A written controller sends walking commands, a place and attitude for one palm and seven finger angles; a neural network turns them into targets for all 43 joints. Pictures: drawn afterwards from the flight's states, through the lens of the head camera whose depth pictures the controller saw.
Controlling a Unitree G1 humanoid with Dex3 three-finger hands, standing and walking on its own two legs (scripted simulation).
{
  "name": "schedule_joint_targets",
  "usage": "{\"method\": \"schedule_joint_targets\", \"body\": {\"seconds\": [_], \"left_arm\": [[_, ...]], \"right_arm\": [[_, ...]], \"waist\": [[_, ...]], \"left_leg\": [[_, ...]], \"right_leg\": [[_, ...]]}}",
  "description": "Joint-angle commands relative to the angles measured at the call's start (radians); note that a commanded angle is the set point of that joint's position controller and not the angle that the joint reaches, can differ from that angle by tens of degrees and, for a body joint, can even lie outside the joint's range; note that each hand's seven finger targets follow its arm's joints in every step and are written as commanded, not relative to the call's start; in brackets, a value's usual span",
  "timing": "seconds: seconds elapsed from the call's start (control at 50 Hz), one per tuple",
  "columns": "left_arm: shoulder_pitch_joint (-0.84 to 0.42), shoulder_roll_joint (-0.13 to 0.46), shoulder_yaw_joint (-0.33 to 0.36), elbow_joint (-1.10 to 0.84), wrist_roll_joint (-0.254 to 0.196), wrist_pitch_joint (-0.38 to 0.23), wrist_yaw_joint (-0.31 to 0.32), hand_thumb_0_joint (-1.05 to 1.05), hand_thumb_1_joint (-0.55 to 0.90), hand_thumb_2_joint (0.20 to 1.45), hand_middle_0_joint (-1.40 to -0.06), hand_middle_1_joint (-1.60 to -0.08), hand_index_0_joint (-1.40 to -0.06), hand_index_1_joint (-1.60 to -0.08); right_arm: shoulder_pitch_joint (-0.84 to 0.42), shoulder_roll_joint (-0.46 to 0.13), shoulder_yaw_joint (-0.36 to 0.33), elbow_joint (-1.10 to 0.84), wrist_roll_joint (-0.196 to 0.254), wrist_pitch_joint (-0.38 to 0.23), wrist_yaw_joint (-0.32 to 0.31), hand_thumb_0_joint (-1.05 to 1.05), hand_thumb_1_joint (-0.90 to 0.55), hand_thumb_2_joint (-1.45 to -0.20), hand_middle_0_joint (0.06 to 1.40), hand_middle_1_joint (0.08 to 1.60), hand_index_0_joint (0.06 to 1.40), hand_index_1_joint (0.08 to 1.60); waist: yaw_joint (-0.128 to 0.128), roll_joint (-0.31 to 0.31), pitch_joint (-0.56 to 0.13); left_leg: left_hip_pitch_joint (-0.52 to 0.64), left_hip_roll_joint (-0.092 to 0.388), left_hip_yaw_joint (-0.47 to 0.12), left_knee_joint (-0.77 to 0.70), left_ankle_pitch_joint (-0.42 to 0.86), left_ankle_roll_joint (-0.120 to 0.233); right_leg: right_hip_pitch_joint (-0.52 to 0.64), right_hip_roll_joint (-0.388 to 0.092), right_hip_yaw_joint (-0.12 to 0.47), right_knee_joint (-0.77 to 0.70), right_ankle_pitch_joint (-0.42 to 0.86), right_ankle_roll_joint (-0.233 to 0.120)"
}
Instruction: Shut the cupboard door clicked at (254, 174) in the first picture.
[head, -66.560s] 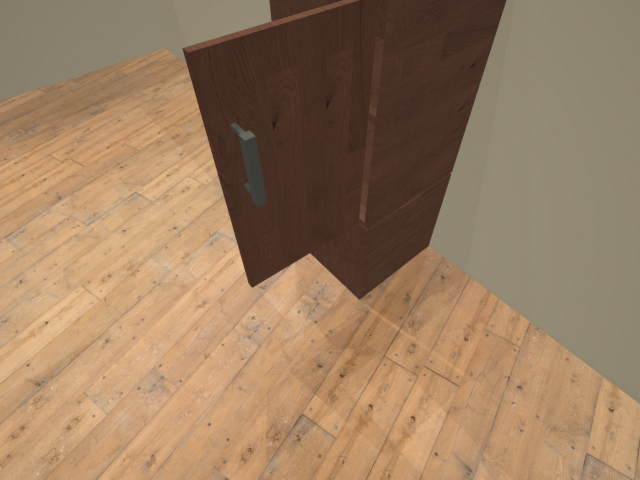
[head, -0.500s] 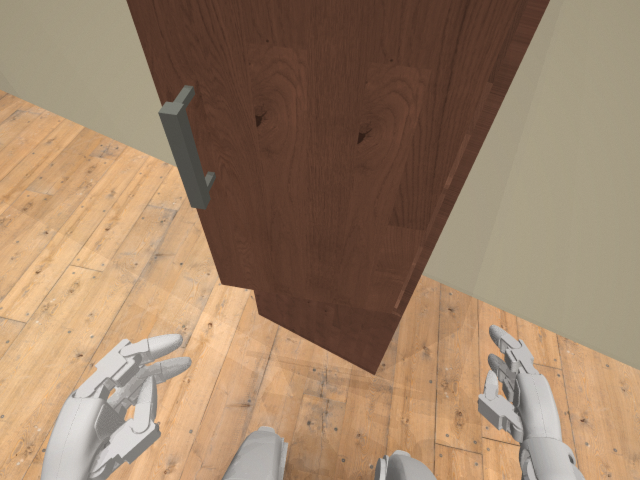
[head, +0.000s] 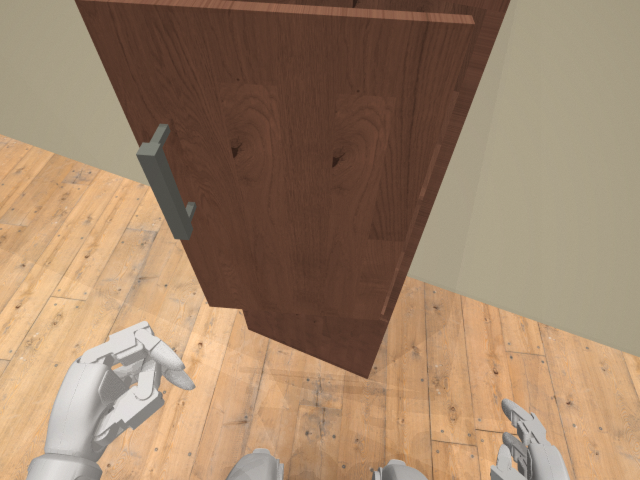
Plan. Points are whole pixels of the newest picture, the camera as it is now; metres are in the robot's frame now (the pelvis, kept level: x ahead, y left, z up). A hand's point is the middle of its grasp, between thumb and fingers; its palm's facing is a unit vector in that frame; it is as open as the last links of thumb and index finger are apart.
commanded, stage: raise the hand and make a fist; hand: left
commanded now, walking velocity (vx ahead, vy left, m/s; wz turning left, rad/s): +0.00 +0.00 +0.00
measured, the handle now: (173, 185) +0.44 +0.22 +0.12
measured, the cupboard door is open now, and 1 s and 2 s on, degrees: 18 18 18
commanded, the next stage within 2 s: bring the fist close to the handle in 0.90 s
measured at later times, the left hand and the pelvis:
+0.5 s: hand (136, 340) +0.23 +0.20 +0.11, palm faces -0.01 -1.00 -0.06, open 3.1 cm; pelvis +0.02 +0.01 +0.02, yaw +1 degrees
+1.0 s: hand (151, 341) +0.23 +0.19 +0.11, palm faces -0.01 -1.00 -0.05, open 3.1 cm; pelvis +0.01 +0.00 +0.03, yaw +1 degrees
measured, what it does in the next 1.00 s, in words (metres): stands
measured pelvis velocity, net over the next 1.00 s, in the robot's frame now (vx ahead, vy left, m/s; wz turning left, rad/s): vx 0.01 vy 0.00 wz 0.01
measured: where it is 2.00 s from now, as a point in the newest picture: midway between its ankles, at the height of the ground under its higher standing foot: outside the picture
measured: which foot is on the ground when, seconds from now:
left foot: down 0.00-1.00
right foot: down 0.00-1.00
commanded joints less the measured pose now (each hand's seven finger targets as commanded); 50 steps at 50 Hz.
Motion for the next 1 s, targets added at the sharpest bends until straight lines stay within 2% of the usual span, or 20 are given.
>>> {"method": "schedule_joint_targets", "body": {"seconds": [0.0, 0.02, 0.08, 0.18, 0.32, 0.38, 0.4, 0.42, 0.48, 0.52, 0.58, 0.62, 0.66, 0.68, 0.72, 0.76, 0.82, 0.9, 0.92, 0.98], "left_arm": [[-0.045, 0.119, 0.081, -0.255, -0.015, -0.057, 0.032, 0.000, 0.900, 0.900, -1.135, -1.320, -1.135, -1.320], [-0.047, 0.131, 0.091, -0.252, -0.010, -0.050, 0.043, 0.000, 0.900, 0.900, -1.153, -1.340, -1.153, -1.340], [-0.056, 0.112, 0.073, -0.235, -0.007, -0.025, 0.046, 0.000, 0.900, 0.900, -1.208, -1.400, -1.208, -1.400], [-0.113, 0.119, 0.066, -0.212, -0.004, 0.024, 0.031, 0.000, 0.900, 0.900, -1.300, -1.500, -1.300, -1.500], [-0.194, 0.154, 0.104, -0.217, -0.013, 0.056, 0.016, 0.000, 0.900, 0.900, -1.300, -1.500, -1.300, -1.500], [-0.221, 0.140, 0.100, -0.207, -0.022, 0.068, 0.005, 0.000, 0.900, 0.900, -1.300, -1.500, -1.300, -1.500], [-0.232, 0.140, 0.098, -0.201, -0.022, 0.074, 0.002, 0.000, 0.900, 0.900, -1.300, -1.500, -1.300, -1.500], [-0.236, 0.157, 0.113, -0.181, -0.021, 0.083, 0.002, 0.000, 0.900, 0.900, -1.300, -1.500, -1.300, -1.500], [-0.263, 0.148, 0.113, -0.187, -0.031, 0.097, -0.007, 0.000, 0.900, 0.900, -1.300, -1.500, -1.300, -1.500], [-0.229, 0.144, 0.119, -0.135, -0.029, 0.107, -0.008, 0.000, 0.900, 0.900, -1.300, -1.500, -1.300, -1.500], [-0.230, 0.137, 0.113, -0.146, -0.031, 0.105, -0.013, 0.000, 0.900, 0.900, -1.300, -1.500, -1.300, -1.500], [-0.229, 0.153, 0.129, -0.142, -0.032, 0.098, -0.005, 0.000, 0.900, 0.900, -1.300, -1.500, -1.300, -1.500], [-0.243, 0.148, 0.127, -0.158, -0.032, 0.083, -0.003, 0.000, 0.900, 0.900, -1.300, -1.500, -1.300, -1.500], [-0.245, 0.145, 0.123, -0.153, -0.031, 0.077, -0.001, 0.000, 0.900, 0.900, -1.300, -1.500, -1.300, -1.500], [-0.256, 0.160, 0.128, -0.166, -0.024, 0.061, 0.007, 0.000, 0.900, 0.900, -1.300, -1.500, -1.300, -1.500], [-0.254, 0.148, 0.122, -0.174, -0.024, 0.052, 0.007, 0.000, 0.900, 0.900, -1.300, -1.500, -1.300, -1.500], [-0.239, 0.154, 0.124, -0.156, -0.022, 0.051, 0.004, 0.000, 0.900, 0.900, -1.300, -1.500, -1.300, -1.500], [-0.251, 0.143, 0.111, -0.158, -0.024, 0.055, -0.002, 0.000, 0.900, 0.900, -1.300, -1.500, -1.300, -1.500], [-0.243, 0.158, 0.126, -0.147, -0.025, 0.058, -0.003, 0.000, 0.900, 0.900, -1.300, -1.500, -1.300, -1.500], [-0.251, 0.146, 0.122, -0.141, -0.031, 0.059, -0.008, 0.000, 0.900, 0.900, -1.300, -1.500, -1.300, -1.500]], "right_arm": [[-0.091, -0.096, -0.027, -0.193, -0.003, -0.063, 0.002, 0.000, -0.900, -0.900, 0.200, 0.300, 0.200, 0.300], [-0.091, -0.096, -0.025, -0.191, -0.006, -0.058, 0.002, 0.000, -0.900, -0.900, 0.200, 0.300, 0.200, 0.300], [-0.083, -0.098, -0.019, -0.195, -0.004, -0.049, 0.007, 0.000, -0.900, -0.900, 0.200, 0.300, 0.200, 0.300], [-0.077, -0.104, -0.005, -0.201, -0.002, -0.042, 0.008, 0.000, -0.900, -0.900, 0.200, 0.300, 0.200, 0.300], [-0.079, -0.107, 0.009, -0.191, -0.005, -0.047, 0.006, 0.000, -0.900, -0.900, 0.200, 0.300, 0.200, 0.300], [-0.078, -0.105, 0.015, -0.183, -0.003, -0.052, 0.008, 0.000, -0.900, -0.900, 0.200, 0.300, 0.200, 0.300], [-0.077, -0.107, 0.015, -0.183, -0.001, -0.053, 0.008, 0.000, -0.900, -0.900, 0.200, 0.300, 0.200, 0.300], [-0.078, -0.111, 0.014, -0.177, -0.003, -0.053, 0.005, 0.000, -0.900, -0.900, 0.200, 0.300, 0.200, 0.300], [-0.083, -0.110, 0.015, -0.175, 0.000, -0.057, 0.006, 0.000, -0.900, -0.900, 0.200, 0.300, 0.200, 0.300], [-0.084, -0.113, 0.011, -0.169, 0.001, -0.056, 0.006, 0.000, -0.900, -0.900, 0.200, 0.300, 0.200, 0.300], [-0.086, -0.113, 0.009, -0.175, 0.001, -0.056, 0.008, 0.000, -0.900, -0.900, 0.200, 0.300, 0.200, 0.300], [-0.089, -0.114, 0.008, -0.171, -0.002, -0.057, 0.008, 0.000, -0.900, -0.900, 0.200, 0.300, 0.200, 0.300], [-0.089, -0.113, 0.008, -0.172, -0.004, -0.059, 0.010, 0.000, -0.900, -0.900, 0.200, 0.300, 0.200, 0.300], [-0.090, -0.112, 0.008, -0.171, -0.003, -0.059, 0.010, 0.000, -0.900, -0.900, 0.200, 0.300, 0.200, 0.300], [-0.089, -0.115, 0.006, -0.165, -0.005, -0.061, 0.009, 0.000, -0.900, -0.900, 0.200, 0.300, 0.200, 0.300], [-0.088, -0.113, 0.005, -0.167, -0.004, -0.063, 0.011, 0.000, -0.900, -0.900, 0.200, 0.300, 0.200, 0.300], [-0.087, -0.115, 0.003, -0.158, -0.004, -0.063, 0.011, 0.000, -0.900, -0.900, 0.200, 0.300, 0.200, 0.300], [-0.089, -0.113, 0.005, -0.162, -0.001, -0.062, 0.010, 0.000, -0.900, -0.900, 0.200, 0.300, 0.200, 0.300], [-0.089, -0.115, 0.004, -0.159, -0.005, -0.062, 0.008, 0.000, -0.900, -0.900, 0.200, 0.300, 0.200, 0.300], [-0.093, -0.114, 0.006, -0.164, -0.002, -0.061, 0.006, 0.000, -0.900, -0.900, 0.200, 0.300, 0.200, 0.300]], "waist": [[0.016, 0.064, -0.159], [0.014, 0.051, -0.161], [0.006, 0.059, -0.135], [-0.004, 0.045, -0.106], [-0.001, 0.034, -0.138], [0.001, 0.062, -0.126], [-0.002, 0.059, -0.119], [-0.001, 0.027, -0.122], [0.005, 0.056, -0.133], [0.008, 0.001, -0.107], [0.011, 0.020, -0.113], [0.014, -0.004, -0.110], [0.015, 0.014, -0.120], [0.012, 0.022, -0.102], [0.008, 0.007, -0.110], [0.009, 0.030, -0.126], [0.006, 0.021, -0.125], [0.004, 0.041, -0.106], [0.003, 0.007, -0.112], [0.004, 0.002, -0.101]], "left_leg": [[0.142, -0.059, -0.008, -0.224, 0.203, 0.029], [0.149, -0.057, -0.011, -0.229, 0.220, 0.033], [0.170, -0.054, -0.011, -0.246, 0.228, 0.026], [0.194, -0.051, -0.015, -0.272, 0.231, 0.024], [0.251, -0.049, -0.017, -0.291, 0.304, 0.026], [0.268, -0.052, -0.015, -0.307, 0.314, 0.020], [0.275, -0.050, -0.016, -0.312, 0.317, 0.021], [0.271, -0.051, -0.015, -0.312, 0.319, 0.024], [0.293, -0.054, -0.012, -0.328, 0.339, 0.021], [0.281, -0.053, -0.011, -0.333, 0.340, 0.022], [0.285, -0.059, -0.001, -0.336, 0.334, 0.021], [0.274, -0.059, 0.002, -0.334, 0.330, 0.023], [0.280, -0.061, 0.005, -0.334, 0.329, 0.022], [0.273, -0.062, 0.006, -0.334, 0.319, 0.021], [0.273, -0.060, 0.007, -0.329, 0.308, 0.025], [0.285, -0.061, 0.007, -0.331, 0.313, 0.024], [0.277, -0.061, 0.008, -0.323, 0.320, 0.026], [0.277, -0.063, 0.008, -0.329, 0.296, 0.023], [0.268, -0.063, 0.008, -0.322, 0.302, 0.027], [0.264, -0.064, 0.009, -0.325, 0.279, 0.025]], "right_leg": [[0.142, 0.056, 0.011, -0.184, 0.130, -0.026], [0.152, 0.060, 0.005, -0.184, 0.151, -0.026], [0.155, 0.062, -0.005, -0.196, 0.178, -0.025], [0.178, 0.066, -0.008, -0.224, 0.196, -0.024], [0.239, 0.067, -0.010, -0.244, 0.277, -0.024], [0.252, 0.063, -0.012, -0.257, 0.293, -0.025], [0.247, 0.064, -0.014, -0.261, 0.297, -0.024], [0.262, 0.065, -0.010, -0.268, 0.299, -0.022], [0.286, 0.059, -0.009, -0.279, 0.326, -0.022], [0.296, 0.061, -0.009, -0.290, 0.325, -0.021], [0.299, 0.056, -0.004, -0.296, 0.327, -0.019], [0.317, 0.054, 0.004, -0.304, 0.320, -0.019], [0.315, 0.052, 0.008, -0.303, 0.322, -0.019], [0.306, 0.052, 0.009, -0.306, 0.311, -0.019], [0.306, 0.053, 0.016, -0.308, 0.290, -0.018], [0.304, 0.053, 0.013, -0.303, 0.300, -0.019], [0.310, 0.052, 0.019, -0.305, 0.309, -0.018], [0.291, 0.051, 0.016, -0.308, 0.288, -0.017], [0.305, 0.051, 0.022, -0.310, 0.291, -0.015], [0.293, 0.049, 0.024, -0.317, 0.266, -0.014]]}}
